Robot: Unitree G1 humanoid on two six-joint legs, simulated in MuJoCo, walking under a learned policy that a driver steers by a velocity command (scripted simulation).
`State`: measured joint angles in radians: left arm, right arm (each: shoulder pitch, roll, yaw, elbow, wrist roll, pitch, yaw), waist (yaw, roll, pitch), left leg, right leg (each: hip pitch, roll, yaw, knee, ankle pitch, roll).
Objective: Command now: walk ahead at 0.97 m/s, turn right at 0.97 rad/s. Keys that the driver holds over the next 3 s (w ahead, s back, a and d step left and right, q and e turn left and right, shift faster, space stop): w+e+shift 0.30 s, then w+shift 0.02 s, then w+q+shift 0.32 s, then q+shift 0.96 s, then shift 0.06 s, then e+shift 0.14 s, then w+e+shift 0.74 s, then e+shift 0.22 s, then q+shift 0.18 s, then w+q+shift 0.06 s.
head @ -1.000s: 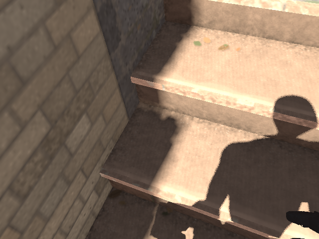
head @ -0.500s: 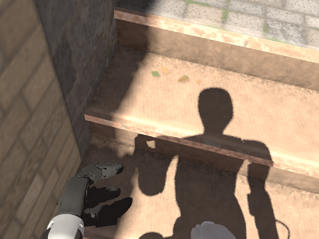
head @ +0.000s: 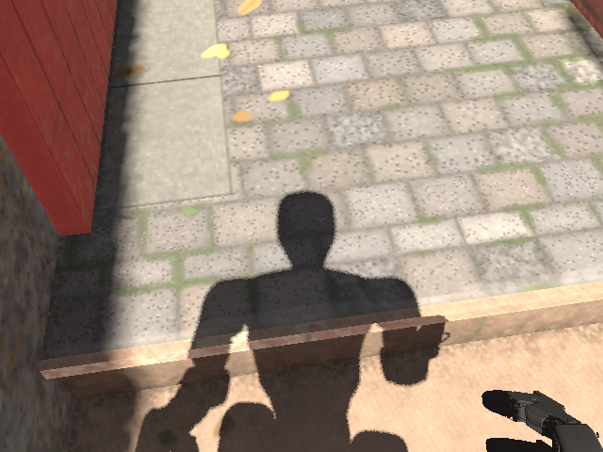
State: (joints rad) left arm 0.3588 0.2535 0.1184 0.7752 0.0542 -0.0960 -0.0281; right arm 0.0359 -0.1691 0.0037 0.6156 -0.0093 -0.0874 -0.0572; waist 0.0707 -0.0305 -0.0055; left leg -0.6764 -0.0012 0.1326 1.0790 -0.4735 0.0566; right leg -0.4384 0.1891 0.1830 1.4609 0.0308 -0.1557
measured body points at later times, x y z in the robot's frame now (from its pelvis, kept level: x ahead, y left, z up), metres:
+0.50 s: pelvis +0.45 -0.08 +0.19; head +0.46 -0.05 +0.64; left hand +0.61 +0.14 +0.05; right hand +0.52 -0.36 +0.13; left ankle +0.35 +0.03 -0.23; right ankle +0.39 -0.14 -0.49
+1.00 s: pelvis +0.87 -0.13 +0.41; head +0.91 -0.14 +0.86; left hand +1.13 +0.08 +0.39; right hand +0.89 -0.41 +0.28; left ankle +0.84 -0.05 -0.32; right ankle +1.05 -0.26 -0.25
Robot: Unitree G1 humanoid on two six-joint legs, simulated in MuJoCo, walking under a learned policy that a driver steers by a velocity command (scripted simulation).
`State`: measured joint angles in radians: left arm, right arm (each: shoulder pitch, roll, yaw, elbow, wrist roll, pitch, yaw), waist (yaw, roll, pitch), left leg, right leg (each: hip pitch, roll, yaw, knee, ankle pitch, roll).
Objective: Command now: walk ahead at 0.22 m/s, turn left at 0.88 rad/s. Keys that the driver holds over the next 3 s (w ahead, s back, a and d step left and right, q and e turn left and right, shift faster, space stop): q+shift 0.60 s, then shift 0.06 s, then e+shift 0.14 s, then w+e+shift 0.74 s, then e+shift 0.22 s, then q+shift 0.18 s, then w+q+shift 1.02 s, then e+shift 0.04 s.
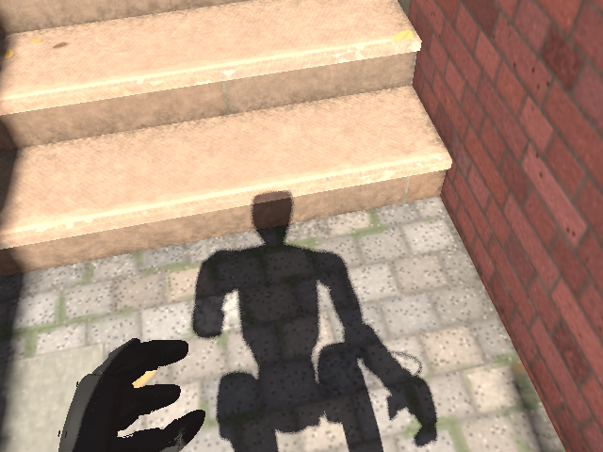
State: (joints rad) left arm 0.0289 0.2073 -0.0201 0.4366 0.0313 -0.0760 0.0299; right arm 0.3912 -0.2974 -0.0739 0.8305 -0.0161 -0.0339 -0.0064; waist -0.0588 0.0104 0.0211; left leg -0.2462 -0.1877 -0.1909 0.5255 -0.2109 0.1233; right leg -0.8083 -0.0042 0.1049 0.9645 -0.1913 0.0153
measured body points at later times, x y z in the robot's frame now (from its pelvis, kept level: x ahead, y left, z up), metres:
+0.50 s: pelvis +0.13 -0.03 -0.02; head +0.11 -0.02 +0.43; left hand +0.12 +0.28 -0.12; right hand +0.42 -0.19 -0.08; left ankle +0.10 +0.05 -0.75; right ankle +0.25 -0.13 -0.73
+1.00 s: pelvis +0.18 -0.02 +0.00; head +0.19 -0.06 +0.45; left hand +0.07 +0.21 -0.11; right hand +0.46 -0.14 -0.10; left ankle +0.13 +0.08 -0.69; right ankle +0.22 -0.12 -0.74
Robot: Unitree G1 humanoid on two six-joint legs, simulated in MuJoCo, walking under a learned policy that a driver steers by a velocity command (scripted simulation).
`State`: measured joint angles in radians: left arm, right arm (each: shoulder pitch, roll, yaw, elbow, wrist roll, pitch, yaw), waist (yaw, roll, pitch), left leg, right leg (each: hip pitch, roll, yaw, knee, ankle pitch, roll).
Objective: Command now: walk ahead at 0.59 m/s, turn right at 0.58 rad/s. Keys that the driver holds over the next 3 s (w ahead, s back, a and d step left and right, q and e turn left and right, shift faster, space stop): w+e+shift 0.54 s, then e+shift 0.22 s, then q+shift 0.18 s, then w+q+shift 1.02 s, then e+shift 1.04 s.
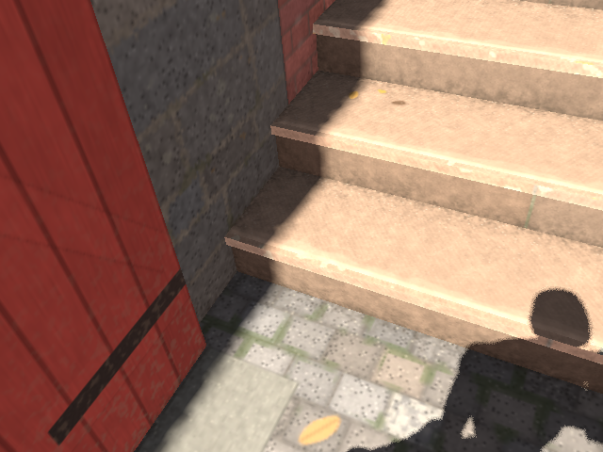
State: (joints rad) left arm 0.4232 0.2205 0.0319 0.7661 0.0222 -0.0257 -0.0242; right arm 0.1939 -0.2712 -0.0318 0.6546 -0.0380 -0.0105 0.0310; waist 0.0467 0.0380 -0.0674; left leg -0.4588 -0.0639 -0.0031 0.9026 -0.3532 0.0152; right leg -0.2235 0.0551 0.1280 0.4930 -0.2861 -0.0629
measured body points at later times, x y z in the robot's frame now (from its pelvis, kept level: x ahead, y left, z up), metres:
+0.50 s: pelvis +0.22 -0.01 -0.01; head +0.24 +0.00 +0.44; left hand +0.54 +0.13 -0.08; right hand +0.09 -0.27 -0.11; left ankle +0.14 +0.14 -0.74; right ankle +0.25 -0.16 -0.63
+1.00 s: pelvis +0.48 -0.19 +0.00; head +0.51 -0.23 +0.45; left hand +0.72 -0.05 -0.12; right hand +0.40 -0.45 -0.13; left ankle +0.68 -0.17 -0.68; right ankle +0.46 -0.21 -0.74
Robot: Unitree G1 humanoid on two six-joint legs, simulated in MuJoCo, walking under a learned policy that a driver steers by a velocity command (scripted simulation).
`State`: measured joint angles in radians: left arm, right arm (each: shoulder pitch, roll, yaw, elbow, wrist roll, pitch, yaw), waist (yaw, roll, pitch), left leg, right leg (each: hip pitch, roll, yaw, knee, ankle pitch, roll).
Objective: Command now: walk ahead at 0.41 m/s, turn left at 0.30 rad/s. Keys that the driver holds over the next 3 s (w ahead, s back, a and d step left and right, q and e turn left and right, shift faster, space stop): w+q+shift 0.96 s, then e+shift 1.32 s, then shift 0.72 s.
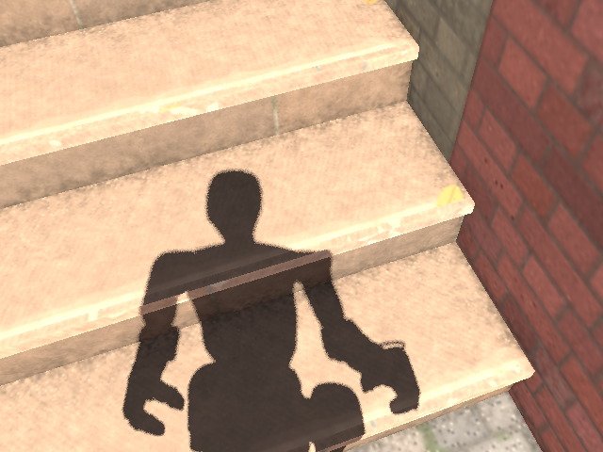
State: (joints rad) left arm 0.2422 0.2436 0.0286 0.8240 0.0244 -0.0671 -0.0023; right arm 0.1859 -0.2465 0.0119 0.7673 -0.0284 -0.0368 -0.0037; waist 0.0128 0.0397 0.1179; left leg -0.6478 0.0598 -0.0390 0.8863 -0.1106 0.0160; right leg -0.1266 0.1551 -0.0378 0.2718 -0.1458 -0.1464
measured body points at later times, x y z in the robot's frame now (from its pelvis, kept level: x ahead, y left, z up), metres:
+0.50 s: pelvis +0.34 +0.14 +0.01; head +0.39 +0.12 +0.46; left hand +0.27 +0.39 -0.11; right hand +0.61 +0.02 -0.10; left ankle +0.42 +0.20 -0.58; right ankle +0.16 -0.05 -0.53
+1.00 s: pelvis +0.75 +0.32 +0.28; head +0.74 +0.33 +0.73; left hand +0.57 +0.54 +0.14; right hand +1.09 +0.33 +0.24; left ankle +0.64 +0.36 -0.17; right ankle +0.81 +0.20 -0.42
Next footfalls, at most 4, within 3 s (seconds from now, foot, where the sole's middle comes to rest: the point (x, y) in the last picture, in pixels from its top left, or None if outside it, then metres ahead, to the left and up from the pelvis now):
0.42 left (225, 407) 0.46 0.20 -0.62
0.80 right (222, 195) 0.84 0.23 -0.46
1.20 left None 0.91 0.69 -0.29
1.72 right None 1.28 0.62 -0.13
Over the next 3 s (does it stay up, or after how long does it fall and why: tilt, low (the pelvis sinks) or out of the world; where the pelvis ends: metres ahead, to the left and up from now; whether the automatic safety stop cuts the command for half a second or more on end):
stays up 1.20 0.77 0.61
